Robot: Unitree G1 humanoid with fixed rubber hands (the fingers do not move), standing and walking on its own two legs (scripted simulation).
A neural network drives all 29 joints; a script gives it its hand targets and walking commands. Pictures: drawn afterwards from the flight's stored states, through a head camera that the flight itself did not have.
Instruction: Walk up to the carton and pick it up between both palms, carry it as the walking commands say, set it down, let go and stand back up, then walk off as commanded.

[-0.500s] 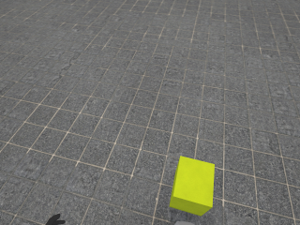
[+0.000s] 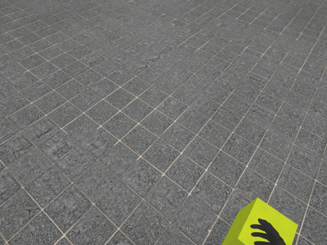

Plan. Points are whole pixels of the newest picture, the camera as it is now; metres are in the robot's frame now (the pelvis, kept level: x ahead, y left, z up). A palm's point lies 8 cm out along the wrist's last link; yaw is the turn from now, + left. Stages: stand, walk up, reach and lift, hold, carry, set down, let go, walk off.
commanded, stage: walk off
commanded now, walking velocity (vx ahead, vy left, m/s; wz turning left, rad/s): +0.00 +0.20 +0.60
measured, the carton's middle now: (256, 236) +0.27 -0.47 -0.62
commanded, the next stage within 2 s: none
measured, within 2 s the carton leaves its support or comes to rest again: neither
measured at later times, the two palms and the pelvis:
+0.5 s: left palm out of the picture -0.02 +0.38 -0.07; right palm out of the picture +0.14 -0.15 -0.12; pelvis +0.00 +0.08 +0.02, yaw +17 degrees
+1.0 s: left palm out of the picture -0.16 +0.50 -0.11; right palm (148, 229) +0.18 +0.05 -0.08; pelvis -0.06 +0.22 +0.02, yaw +34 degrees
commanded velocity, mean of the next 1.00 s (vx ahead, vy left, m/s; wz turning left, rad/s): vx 0.00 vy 0.20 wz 0.60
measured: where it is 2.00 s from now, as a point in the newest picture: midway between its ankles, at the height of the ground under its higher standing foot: outside the picture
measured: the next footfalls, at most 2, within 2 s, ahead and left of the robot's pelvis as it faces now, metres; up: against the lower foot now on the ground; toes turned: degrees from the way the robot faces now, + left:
right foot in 0.38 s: +0.07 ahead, -0.01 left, +0.00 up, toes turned +8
left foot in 0.80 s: -0.04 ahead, +0.33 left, +0.00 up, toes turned +34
